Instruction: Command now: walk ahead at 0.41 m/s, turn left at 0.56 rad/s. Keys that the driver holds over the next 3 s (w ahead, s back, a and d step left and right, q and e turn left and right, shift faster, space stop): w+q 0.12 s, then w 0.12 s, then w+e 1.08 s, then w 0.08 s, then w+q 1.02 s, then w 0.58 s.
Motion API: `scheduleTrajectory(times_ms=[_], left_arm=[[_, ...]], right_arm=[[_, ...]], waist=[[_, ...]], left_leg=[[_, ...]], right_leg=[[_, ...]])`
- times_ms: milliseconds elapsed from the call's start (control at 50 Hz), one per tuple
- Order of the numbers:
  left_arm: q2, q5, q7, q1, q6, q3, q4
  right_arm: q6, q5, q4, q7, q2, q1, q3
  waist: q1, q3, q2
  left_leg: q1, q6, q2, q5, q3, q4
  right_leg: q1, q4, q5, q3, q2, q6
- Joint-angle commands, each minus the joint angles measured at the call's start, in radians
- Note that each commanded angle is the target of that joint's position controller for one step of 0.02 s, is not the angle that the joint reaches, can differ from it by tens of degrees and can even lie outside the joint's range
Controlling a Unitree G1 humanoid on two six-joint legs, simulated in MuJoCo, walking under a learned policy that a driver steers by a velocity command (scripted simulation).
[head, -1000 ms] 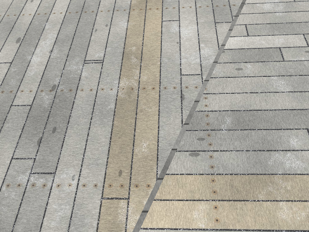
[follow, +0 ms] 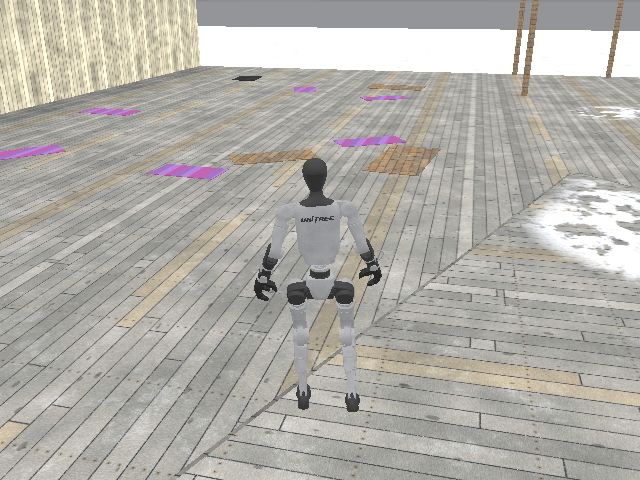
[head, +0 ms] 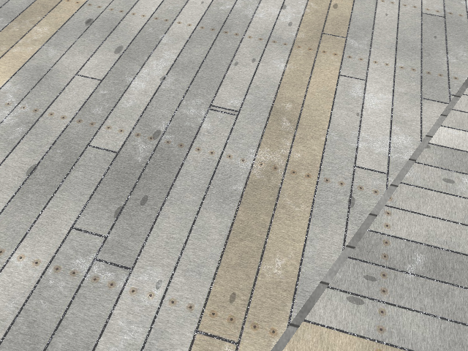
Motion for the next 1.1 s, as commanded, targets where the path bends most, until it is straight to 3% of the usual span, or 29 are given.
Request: scheduleTrajectory(times_ms=[20, 40, 80, 140, 220, 340, 380, 400, 420, 440, 460, 480, 500, 520, 540, 580, 660, 700, 760, 820, 860, 880, 900, 920, 940, 980, 1020, 1040, 1100], left_arm=[[0.114, 0.002, -0.009, -0.130, -0.070, 0.014, -0.143], [0.108, 0.030, -0.006, -0.126, -0.070, 0.017, -0.131], [0.099, 0.038, -0.013, -0.126, -0.062, 0.018, -0.118], [0.052, 0.041, -0.013, -0.194, -0.051, -0.001, -0.118], [0.003, 0.022, -0.032, -0.337, -0.059, -0.026, -0.138], [0.040, 0.006, -0.058, -0.378, -0.067, -0.019, -0.148], [0.071, 0.010, -0.053, -0.297, -0.063, -0.001, -0.130], [0.104, 0.011, -0.046, -0.165, -0.059, 0.018, -0.095], [0.138, 0.016, -0.040, 0.004, -0.053, 0.028, -0.067], [0.237, 0.020, -0.040, 0.117, -0.049, 0.055, -0.048], [0.150, -0.007, -0.045, 0.139, -0.048, 0.036, -0.029], [0.108, -0.009, -0.035, 0.061, -0.042, 0.022, -0.042], [0.092, 0.005, -0.030, 0.001, -0.033, 0.014, -0.055], [0.092, 0.014, -0.026, -0.032, -0.030, 0.012, -0.062], [0.075, 0.023, -0.026, -0.031, -0.033, 0.006, -0.066], [0.076, 0.020, -0.017, -0.074, -0.030, 0.007, -0.078], [0.119, 0.002, 0.004, -0.044, -0.028, 0.022, -0.058], [0.133, -0.003, 0.011, 0.000, -0.020, 0.027, -0.042], [0.134, -0.014, 0.018, 0.060, -0.006, 0.029, -0.020], [0.127, -0.011, 0.021, 0.062, 0.007, 0.031, -0.018], [0.095, -0.003, 0.018, 0.051, 0.013, 0.022, -0.025], [0.030, 0.010, 0.011, 0.050, 0.010, -0.001, -0.044], [-0.047, -0.008, 0.011, 0.175, 0.001, -0.026, -0.071], [0.037, -0.025, 0.015, 0.186, -0.001, -0.015, -0.067], [0.106, -0.024, 0.017, 0.099, 0.005, 0.005, -0.066], [0.097, 0.002, 0.016, -0.008, 0.014, 0.011, -0.087], [0.064, -0.007, 0.005, -0.002, 0.024, 0.010, -0.098], [0.045, -0.005, 0.004, -0.011, 0.030, 0.008, -0.094], [0.019, 0.002, -0.003, -0.066, 0.038, -0.002, -0.129]], right_arm=[[-0.042, -0.011, -0.038, -0.004, -0.149, 0.152, -0.040], [-0.036, -0.015, -0.043, -0.008, -0.139, 0.097, -0.036], [-0.036, -0.026, -0.051, -0.021, -0.140, 0.064, -0.033], [-0.036, -0.013, -0.020, -0.042, -0.148, 0.108, -0.036], [-0.034, 0.000, 0.040, -0.054, -0.150, 0.185, -0.037], [-0.024, -0.004, 0.101, -0.052, -0.158, 0.219, -0.041], [-0.016, -0.008, 0.107, -0.054, -0.175, 0.215, -0.044], [-0.008, -0.014, 0.103, -0.057, -0.170, 0.198, -0.040], [-0.005, -0.028, 0.086, -0.062, -0.150, 0.195, -0.027], [-0.020, -0.033, 0.064, -0.051, -0.054, 0.316, 0.003], [-0.043, -0.028, 0.062, -0.044, -0.089, 0.277, 0.004], [-0.062, 0.008, 0.026, -0.033, -0.152, 0.142, -0.013], [-0.079, 0.005, 0.005, -0.029, -0.147, 0.045, -0.008], [-0.089, -0.009, -0.008, -0.027, -0.133, 0.026, -0.006], [-0.092, -0.032, -0.005, -0.028, -0.135, 0.010, -0.010], [-0.083, -0.037, 0.006, -0.029, -0.102, 0.079, -0.005], [-0.073, -0.047, -0.037, -0.034, -0.054, -0.046, 0.017], [-0.081, -0.042, -0.055, -0.030, -0.038, -0.140, 0.023], [-0.088, -0.021, -0.071, -0.022, -0.060, -0.199, 0.013], [-0.095, -0.012, -0.072, -0.020, -0.102, -0.185, -0.010], [-0.101, -0.014, -0.047, -0.027, -0.129, -0.064, -0.034], [-0.103, -0.031, -0.038, -0.035, -0.179, 0.067, -0.050], [-0.087, -0.046, -0.012, -0.036, -0.262, 0.157, -0.073], [-0.078, -0.028, -0.001, -0.026, -0.201, 0.173, -0.065], [-0.076, -0.024, -0.011, -0.028, -0.132, 0.127, -0.046], [-0.070, -0.032, -0.005, -0.027, -0.076, 0.048, -0.028], [-0.075, -0.038, 0.010, -0.030, -0.068, 0.023, -0.027], [-0.080, -0.034, 0.021, -0.029, -0.054, 0.025, -0.026], [-0.088, -0.025, 0.053, -0.030, -0.094, 0.031, -0.041]], waist=[[-0.083, 0.018, 0.111], [-0.055, 0.026, 0.097], [-0.033, 0.028, 0.124], [-0.051, 0.032, 0.089], [-0.112, 0.045, 0.118], [-0.108, 0.070, 0.142], [-0.062, -0.013, 0.171], [0.013, -0.108, 0.154], [0.085, -0.239, 0.118], [0.042, -0.403, -0.151], [0.064, -0.430, -0.176], [0.074, -0.236, -0.112], [0.060, -0.118, 0.005], [0.021, -0.048, 0.033], [0.006, -0.011, 0.036], [-0.054, -0.035, -0.008], [-0.025, 0.024, -0.013], [0.017, 0.019, -0.016], [0.037, 0.001, -0.032], [0.009, -0.013, -0.067], [-0.062, -0.062, -0.076], [-0.122, -0.185, 0.005], [-0.087, -0.327, 0.292], [-0.092, -0.299, 0.315], [-0.112, -0.169, 0.199], [-0.092, -0.030, 0.103], [-0.057, -0.004, 0.164], [-0.060, 0.002, 0.140], [-0.054, 0.032, 0.125]], left_leg=[[0.409, 0.224, 0.323, -0.142, -0.605, -0.432], [0.341, 0.203, 0.277, -0.063, -0.526, -0.440], [0.248, 0.189, 0.223, 0.115, -0.428, -0.464], [0.237, 0.165, 0.177, 0.299, -0.309, -0.458], [0.211, 0.127, 0.156, 0.330, -0.244, -0.457], [0.400, 0.101, 0.244, 0.480, -0.238, -0.399], [0.455, 0.081, 0.229, 0.873, -0.198, -0.254], [0.444, 0.059, 0.191, 1.040, -0.150, -0.084], [0.268, 0.032, 0.168, 0.909, -0.138, 0.157], [-0.150, -0.063, -0.008, 0.296, -0.089, 0.600], [-0.317, -0.069, -0.058, -0.187, -0.173, 0.703], [-0.410, -0.057, 0.010, -0.125, -0.190, 0.732], [-0.393, -0.040, 0.051, -0.055, -0.166, 0.671], [-0.375, -0.046, 0.074, -0.014, -0.154, 0.599], [-0.304, -0.049, 0.100, 0.010, -0.146, 0.529], [-0.254, -0.080, 0.113, 0.031, -0.138, 0.453], [-0.204, -0.137, 0.091, 0.195, -0.090, 0.165], [-0.128, -0.147, 0.052, 0.361, -0.083, 0.012], [-0.077, -0.146, 0.021, 0.418, -0.109, -0.099], [-0.029, -0.111, 0.027, 0.324, -0.137, -0.152], [0.158, -0.060, 0.041, 0.271, -0.117, -0.212], [0.376, 0.003, 0.181, 0.204, -0.238, -0.205], [0.698, 0.155, 0.410, 0.011, -0.644, -0.265], [0.682, 0.180, 0.456, -0.209, -0.841, -0.337], [0.572, 0.138, 0.410, -0.213, -0.700, -0.355], [0.374, 0.093, 0.310, 0.051, -0.434, -0.388], [0.285, 0.095, 0.279, 0.176, -0.310, -0.432], [0.269, 0.087, 0.252, 0.210, -0.254, -0.454], [0.269, 0.124, 0.285, 0.337, -0.169, -0.487]], right_leg=[[-0.575, 0.201, 0.113, 0.078, -0.027, -0.041], [-0.520, 0.120, 0.179, 0.079, -0.041, -0.032], [-0.420, 0.045, 0.274, 0.057, -0.028, -0.003], [-0.386, -0.156, 0.412, 0.033, 0.006, 0.037], [-0.267, -0.407, 0.591, 0.005, 0.048, 0.038], [-0.273, -0.521, 0.522, -0.001, 0.048, -0.056], [-0.138, -0.510, 0.416, -0.056, 0.106, -0.105], [0.034, -0.531, 0.436, -0.084, 0.134, -0.143], [0.343, -0.485, 0.469, 0.043, 0.029, -0.206], [0.747, -0.506, 0.304, 0.559, -0.240, -0.405], [0.803, -0.684, 0.120, 0.823, -0.276, -0.411], [0.662, -0.717, 0.048, 0.690, -0.248, -0.352], [0.489, -0.749, 0.115, 0.570, -0.201, -0.307], [0.360, -0.770, 0.213, 0.511, -0.175, -0.313], [0.261, -0.778, 0.430, 0.429, -0.127, -0.293], [0.188, -0.820, 0.409, 0.398, -0.096, -0.314], [0.038, -0.831, 0.477, 0.265, -0.035, -0.287], [0.005, -0.814, 0.442, 0.247, -0.007, -0.250], [0.066, -0.762, 0.375, 0.303, -0.027, -0.223], [0.154, -0.670, 0.340, 0.395, -0.065, -0.189], [0.135, -0.535, 0.383, 0.385, -0.021, -0.147], [0.050, -0.293, 0.299, 0.320, 0.037, -0.111], [-0.268, 0.038, -0.056, 0.167, 0.175, -0.045], [-0.424, 0.214, -0.106, 0.165, 0.107, -0.032], [-0.461, 0.275, -0.012, 0.168, 0.067, -0.026], [-0.421, 0.223, 0.116, 0.131, 0.012, -0.016], [-0.358, 0.176, 0.167, 0.115, -0.027, -0.008], [-0.348, 0.172, 0.187, 0.101, -0.026, -0.011], [-0.396, 0.057, 0.244, 0.099, -0.042, 0.010]])
Next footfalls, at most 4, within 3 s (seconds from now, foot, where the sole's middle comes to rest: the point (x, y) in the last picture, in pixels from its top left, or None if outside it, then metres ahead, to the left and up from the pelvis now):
0.42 right None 0.42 -0.07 -0.76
0.88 left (188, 283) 0.68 0.15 -0.76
1.40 right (294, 233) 0.87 -0.18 -0.76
1.96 left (264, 151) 1.24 -0.08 -0.76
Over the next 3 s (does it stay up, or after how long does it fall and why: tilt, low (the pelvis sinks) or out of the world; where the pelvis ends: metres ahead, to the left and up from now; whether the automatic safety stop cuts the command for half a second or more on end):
stays up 1.60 -0.14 0.01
